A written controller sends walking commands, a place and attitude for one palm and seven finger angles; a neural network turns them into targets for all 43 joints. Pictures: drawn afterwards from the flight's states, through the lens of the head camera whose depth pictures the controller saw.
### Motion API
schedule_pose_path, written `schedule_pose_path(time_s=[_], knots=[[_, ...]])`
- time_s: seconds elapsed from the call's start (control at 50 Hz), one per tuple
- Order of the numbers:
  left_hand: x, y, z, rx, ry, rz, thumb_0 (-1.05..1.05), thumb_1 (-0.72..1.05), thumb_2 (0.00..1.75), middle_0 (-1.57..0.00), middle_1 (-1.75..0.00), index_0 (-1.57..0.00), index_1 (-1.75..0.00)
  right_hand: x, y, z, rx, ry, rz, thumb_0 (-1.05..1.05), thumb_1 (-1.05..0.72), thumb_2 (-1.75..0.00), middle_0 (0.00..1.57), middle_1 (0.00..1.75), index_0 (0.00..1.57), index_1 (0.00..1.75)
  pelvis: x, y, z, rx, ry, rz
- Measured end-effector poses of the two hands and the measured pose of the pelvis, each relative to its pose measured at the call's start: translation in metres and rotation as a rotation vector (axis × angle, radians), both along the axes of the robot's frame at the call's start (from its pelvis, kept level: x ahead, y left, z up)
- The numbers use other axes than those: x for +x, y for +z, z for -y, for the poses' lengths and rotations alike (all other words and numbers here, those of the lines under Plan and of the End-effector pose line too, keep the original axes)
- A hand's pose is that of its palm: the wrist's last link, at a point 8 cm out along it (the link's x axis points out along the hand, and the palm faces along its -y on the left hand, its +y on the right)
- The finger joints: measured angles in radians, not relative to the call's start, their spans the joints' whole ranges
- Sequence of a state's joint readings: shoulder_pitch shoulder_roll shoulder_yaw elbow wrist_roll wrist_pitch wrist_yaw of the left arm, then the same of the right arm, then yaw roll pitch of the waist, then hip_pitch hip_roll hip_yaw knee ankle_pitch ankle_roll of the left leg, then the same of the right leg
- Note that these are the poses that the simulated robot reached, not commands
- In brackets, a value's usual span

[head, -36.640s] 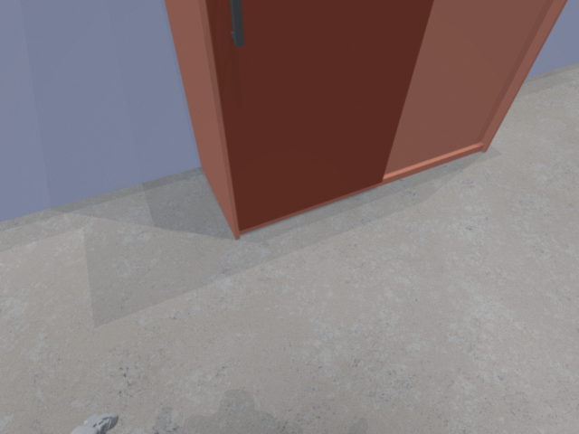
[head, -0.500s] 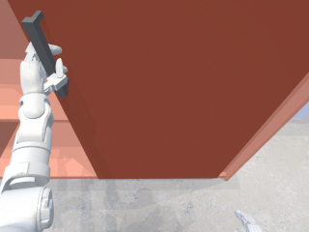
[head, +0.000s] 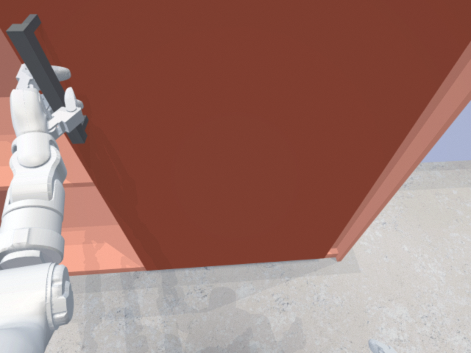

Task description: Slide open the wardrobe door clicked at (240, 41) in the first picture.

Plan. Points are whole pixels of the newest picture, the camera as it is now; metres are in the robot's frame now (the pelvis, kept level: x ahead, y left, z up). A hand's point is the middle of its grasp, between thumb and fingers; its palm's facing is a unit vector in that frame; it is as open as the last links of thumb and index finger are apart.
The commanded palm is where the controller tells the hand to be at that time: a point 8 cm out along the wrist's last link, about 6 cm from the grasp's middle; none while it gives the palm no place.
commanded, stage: loosen the grip on the handle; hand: left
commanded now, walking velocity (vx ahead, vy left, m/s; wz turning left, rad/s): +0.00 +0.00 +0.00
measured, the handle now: (58, 85) +0.48 +0.32 +0.19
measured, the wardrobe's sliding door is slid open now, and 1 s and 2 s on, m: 0.67 0.67 0.67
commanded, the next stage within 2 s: slip the hand off the handle in 0.66 s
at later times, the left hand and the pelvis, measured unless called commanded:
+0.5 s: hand (76, 109) +0.44 +0.29 +0.17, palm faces +0.45 -0.88 -0.17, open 12.8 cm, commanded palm +0.40 +0.33 +0.17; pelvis -0.01 -0.01 -0.01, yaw +1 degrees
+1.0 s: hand (60, 111) +0.44 +0.32 +0.17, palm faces +0.43 -0.89 -0.15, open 14.0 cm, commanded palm +0.39 +0.37 +0.17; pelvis +0.02 -0.01 -0.01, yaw +0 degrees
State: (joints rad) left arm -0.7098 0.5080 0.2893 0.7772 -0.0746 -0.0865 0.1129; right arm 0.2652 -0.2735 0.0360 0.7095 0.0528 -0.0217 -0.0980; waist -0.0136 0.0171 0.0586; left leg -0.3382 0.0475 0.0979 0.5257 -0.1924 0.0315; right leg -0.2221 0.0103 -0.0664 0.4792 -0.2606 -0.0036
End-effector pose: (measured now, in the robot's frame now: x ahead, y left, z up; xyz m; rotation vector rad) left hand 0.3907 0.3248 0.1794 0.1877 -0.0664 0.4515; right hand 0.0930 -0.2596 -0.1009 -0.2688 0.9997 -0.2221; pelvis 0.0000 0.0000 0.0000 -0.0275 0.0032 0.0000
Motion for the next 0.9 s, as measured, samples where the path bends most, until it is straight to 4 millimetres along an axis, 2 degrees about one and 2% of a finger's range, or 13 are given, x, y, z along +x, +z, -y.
schedule_pose_path(time_s=[0.1, 0.2, 0.24, 0.28, 0.36, 0.44, 0.52, 0.64, 0.76, 0.9], knots=[[0.001, 0.001, -0.003, 0.004, -0.015, -0.006, -0.11, 0.73, 0.80, -0.43, -1.39, -0.26, -1.39, -0.004, 0.005, 0.011, -0.023, -0.018, 0.007, 0.01, -0.90, -0.90, 0.20, 0.30, 0.21, 0.30, 0.002, 0.000, 0.002, -0.001, -0.006, 0.002], [0.012, 0.004, -0.011, -0.116, -0.013, -0.050, -0.08, 0.60, 0.77, -0.44, -1.39, -0.35, -1.40, -0.007, 0.018, 0.022, -0.047, -0.016, 0.069, 0.01, -0.90, -0.90, 0.20, 0.30, 0.21, 0.30, -0.002, -0.001, 0.009, 0.015, 0.012, -0.043], [0.009, 0.006, -0.009, -0.063, -0.006, -0.054, -0.06, 0.52, 0.73, -0.44, -1.39, -0.38, -1.40, -0.009, 0.019, 0.027, -0.055, -0.017, 0.092, 0.01, -0.90, -0.90, 0.20, 0.30, 0.21, 0.30, -0.004, -0.001, 0.009, 0.013, 0.008, -0.048], [0.005, 0.008, -0.005, 0.021, -0.004, -0.059, -0.04, 0.41, 0.68, -0.44, -1.40, -0.40, -1.40, -0.013, 0.017, 0.030, -0.054, -0.012, 0.096, 0.01, -0.90, -0.90, 0.20, 0.30, 0.21, 0.30, -0.007, -0.003, 0.008, 0.012, 0.012, -0.050], [0.000, 0.005, -0.006, 0.009, 0.019, -0.023, -0.02, 0.09, 0.52, -0.44, -1.39, -0.38, -1.39, -0.022, 0.008, 0.030, -0.045, -0.012, 0.056, 0.01, -0.90, -0.90, 0.20, 0.30, 0.21, 0.30, -0.011, -0.005, 0.009, 0.016, 0.015, -0.054], [0.005, 0.001, -0.003, -0.017, 0.011, 0.006, -0.01, -0.20, 0.37, -0.42, -1.37, -0.36, -1.36, -0.030, 0.002, 0.026, -0.040, -0.009, 0.008, 0.01, -0.90, -0.90, 0.20, 0.30, 0.21, 0.30, -0.011, -0.006, 0.012, 0.017, 0.018, -0.069], [0.010, -0.003, -0.006, 0.012, 0.016, -0.014, -0.01, -0.39, 0.29, -0.39, -1.32, -0.35, -1.32, -0.032, -0.003, 0.022, -0.031, -0.013, -0.020, 0.01, -0.90, -0.90, 0.20, 0.30, 0.21, 0.30, -0.005, -0.007, 0.013, 0.014, 0.018, -0.085], [0.009, -0.004, -0.013, 0.010, 0.000, -0.023, -0.01, -0.51, 0.23, -0.38, -1.28, -0.36, -1.27, -0.021, -0.006, 0.017, -0.014, -0.025, -0.020, 0.01, -0.90, -0.90, 0.20, 0.30, 0.21, 0.30, 0.009, -0.005, 0.012, 0.012, 0.010, -0.086], [0.007, -0.005, -0.012, -0.022, -0.004, -0.007, -0.01, -0.54, 0.21, -0.36, -1.24, -0.32, -1.21, 0.005, -0.003, 0.015, -0.006, -0.023, 0.028, 0.01, -0.90, -0.90, 0.20, 0.30, 0.21, 0.30, 0.020, -0.004, 0.011, 0.014, 0.005, -0.081], [0.006, -0.005, -0.017, -0.014, -0.009, -0.013, -0.01, -0.55, 0.20, -0.37, -1.23, -0.33, -1.20, 0.032, 0.003, 0.014, -0.013, -0.002, 0.082, 0.01, -0.90, -0.90, 0.20, 0.30, 0.21, 0.30, 0.023, -0.005, 0.012, 0.016, 0.007, -0.088]])
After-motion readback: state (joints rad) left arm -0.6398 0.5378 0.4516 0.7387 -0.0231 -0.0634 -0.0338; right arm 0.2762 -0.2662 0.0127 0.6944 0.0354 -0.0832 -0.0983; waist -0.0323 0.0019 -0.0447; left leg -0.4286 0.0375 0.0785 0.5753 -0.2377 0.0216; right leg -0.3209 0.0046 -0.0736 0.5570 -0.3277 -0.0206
